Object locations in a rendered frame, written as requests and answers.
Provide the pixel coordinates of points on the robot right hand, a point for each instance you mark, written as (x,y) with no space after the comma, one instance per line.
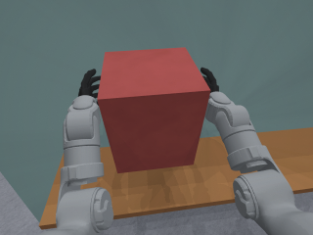
(210,80)

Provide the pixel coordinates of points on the robot right forearm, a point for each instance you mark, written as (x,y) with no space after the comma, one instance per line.
(245,152)

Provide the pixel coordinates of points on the robot right upper arm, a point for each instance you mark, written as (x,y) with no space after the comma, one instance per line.
(266,197)

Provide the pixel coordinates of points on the carton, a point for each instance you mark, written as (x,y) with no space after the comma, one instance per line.
(153,103)

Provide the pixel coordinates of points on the robot left forearm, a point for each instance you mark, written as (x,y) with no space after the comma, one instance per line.
(81,144)

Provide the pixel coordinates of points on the robot left hand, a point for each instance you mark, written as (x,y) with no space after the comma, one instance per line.
(86,87)

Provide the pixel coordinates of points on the robot left upper arm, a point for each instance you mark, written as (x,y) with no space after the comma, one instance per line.
(83,212)

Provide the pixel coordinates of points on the table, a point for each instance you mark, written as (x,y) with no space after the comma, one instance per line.
(208,182)

